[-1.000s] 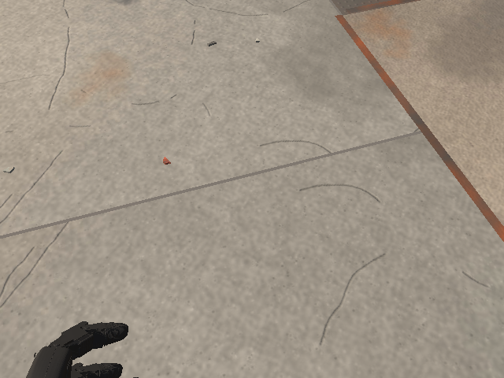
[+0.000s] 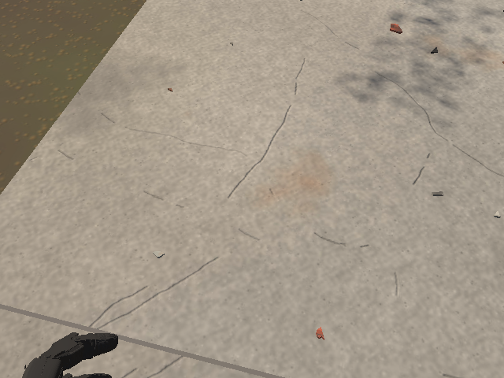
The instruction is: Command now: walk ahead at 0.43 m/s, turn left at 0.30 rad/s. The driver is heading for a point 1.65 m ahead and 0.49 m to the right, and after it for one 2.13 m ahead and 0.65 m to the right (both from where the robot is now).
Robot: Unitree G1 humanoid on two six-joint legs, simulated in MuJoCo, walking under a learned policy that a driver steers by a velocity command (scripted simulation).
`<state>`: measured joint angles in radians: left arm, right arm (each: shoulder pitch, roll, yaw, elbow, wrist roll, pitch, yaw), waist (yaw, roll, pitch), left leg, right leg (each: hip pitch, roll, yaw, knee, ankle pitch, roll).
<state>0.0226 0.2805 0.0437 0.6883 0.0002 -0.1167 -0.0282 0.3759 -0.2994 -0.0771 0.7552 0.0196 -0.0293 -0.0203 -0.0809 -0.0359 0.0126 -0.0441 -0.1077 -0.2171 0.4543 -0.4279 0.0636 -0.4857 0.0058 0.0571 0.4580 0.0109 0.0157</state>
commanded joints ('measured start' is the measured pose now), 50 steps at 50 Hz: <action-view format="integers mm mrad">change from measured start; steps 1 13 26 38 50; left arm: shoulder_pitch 214 160 260 131 107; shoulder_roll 195 205 201 119 177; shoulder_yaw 65 62 73 49 59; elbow -15 38 18 -78 -102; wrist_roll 36 -12 -17 -20 -10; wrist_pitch -28 64 128 172 127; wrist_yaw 8 24 58 23 43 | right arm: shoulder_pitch -33 -135 -216 -253 -242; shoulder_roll -69 -59 -116 -172 -140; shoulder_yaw -6 9 -17 -40 -43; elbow -71 -111 -144 -100 -75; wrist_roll -23 -24 -56 -25 -29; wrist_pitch -7 10 1 31 38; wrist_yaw -3 -23 -9 -13 -28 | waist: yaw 152 65 98 55 72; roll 97 -78 193 214 -95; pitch -208 -158 -117 -104 -92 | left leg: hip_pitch -113 -357 -12 -54 -569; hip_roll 149 94 491 402 145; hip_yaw -69 150 -215 147 153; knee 315 355 -111 -112 693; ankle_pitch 547 106 734 665 12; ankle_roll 40 -147 207 163 -137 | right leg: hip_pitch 439 305 -101 68 376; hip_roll -136 -182 43 -34 -224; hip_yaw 89 223 83 -80 236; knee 21 -115 639 335 -115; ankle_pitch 143 500 -638 -383 193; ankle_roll -115 -257 33 70 -238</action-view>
